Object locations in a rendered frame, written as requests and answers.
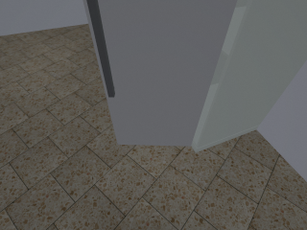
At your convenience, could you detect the fridge door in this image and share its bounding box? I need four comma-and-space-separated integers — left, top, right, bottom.
83, 0, 238, 147

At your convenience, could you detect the handle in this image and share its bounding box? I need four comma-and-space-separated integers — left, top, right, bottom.
86, 0, 115, 98

